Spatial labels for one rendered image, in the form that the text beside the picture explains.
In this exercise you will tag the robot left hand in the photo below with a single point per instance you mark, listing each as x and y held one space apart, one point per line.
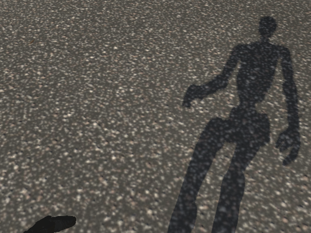
50 224

